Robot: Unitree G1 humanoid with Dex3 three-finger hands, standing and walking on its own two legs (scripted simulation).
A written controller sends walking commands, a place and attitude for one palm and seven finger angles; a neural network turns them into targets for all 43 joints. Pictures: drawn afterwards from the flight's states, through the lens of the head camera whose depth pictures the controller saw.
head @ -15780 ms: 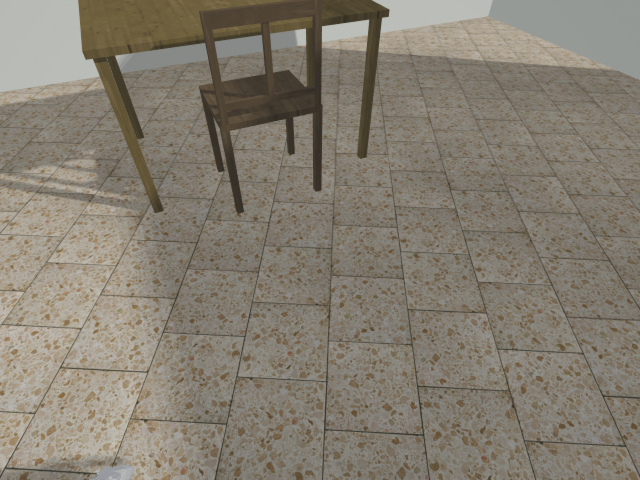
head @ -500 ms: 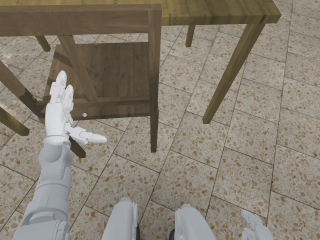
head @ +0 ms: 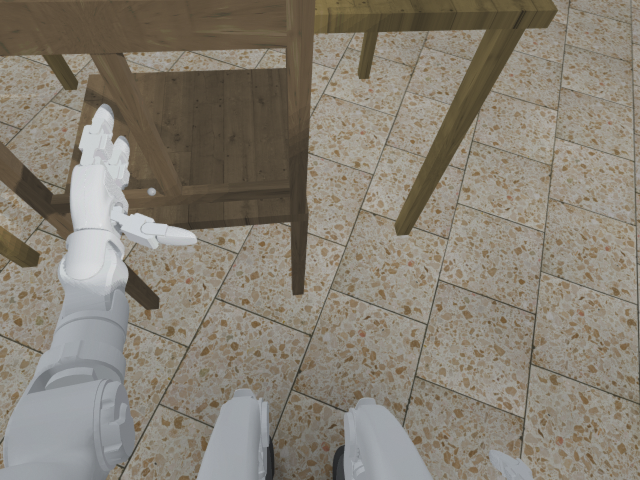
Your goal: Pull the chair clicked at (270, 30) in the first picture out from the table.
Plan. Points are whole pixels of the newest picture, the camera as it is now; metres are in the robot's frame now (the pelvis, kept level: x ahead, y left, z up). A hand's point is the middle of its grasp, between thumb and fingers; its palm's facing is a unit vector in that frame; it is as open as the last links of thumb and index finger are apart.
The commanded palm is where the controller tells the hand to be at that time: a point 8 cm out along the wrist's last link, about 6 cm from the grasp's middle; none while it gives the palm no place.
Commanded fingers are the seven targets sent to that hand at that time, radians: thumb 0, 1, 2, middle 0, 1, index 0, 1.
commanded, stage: push the fingers through the gap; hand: left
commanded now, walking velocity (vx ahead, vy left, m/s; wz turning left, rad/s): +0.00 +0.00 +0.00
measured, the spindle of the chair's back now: (146, 135) +0.54 +0.23 +0.04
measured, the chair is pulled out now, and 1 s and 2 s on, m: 0.00 0.00 0.01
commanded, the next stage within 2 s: hook a spindle and tug to test in 0.92 s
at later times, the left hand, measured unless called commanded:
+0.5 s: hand (156, 158) +0.50 +0.20 +0.05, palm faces +0.13 -0.99 -0.03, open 16.9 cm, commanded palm +0.48 +0.24 +0.04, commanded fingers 0.00 -0.50 0.30 -0.06 -0.08 -0.06 -0.08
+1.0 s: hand (157, 156) +0.51 +0.21 +0.04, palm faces +0.12 -0.99 -0.03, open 16.9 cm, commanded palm +0.48 +0.24 +0.04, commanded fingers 0.00 -0.50 0.30 -0.06 -0.08 -0.06 -0.08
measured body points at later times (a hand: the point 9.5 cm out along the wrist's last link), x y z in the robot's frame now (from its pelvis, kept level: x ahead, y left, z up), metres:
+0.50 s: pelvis +0.00 +0.00 -0.01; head +0.14 +0.02 +0.42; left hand +0.49 +0.26 +0.05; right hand +0.04 -0.27 -0.12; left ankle +0.06 +0.11 -0.61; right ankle +0.02 -0.10 -0.61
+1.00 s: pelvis +0.00 +0.01 +0.00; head +0.15 +0.03 +0.42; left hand +0.49 +0.26 +0.04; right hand +0.04 -0.26 -0.12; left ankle +0.06 +0.11 -0.61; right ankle +0.02 -0.10 -0.61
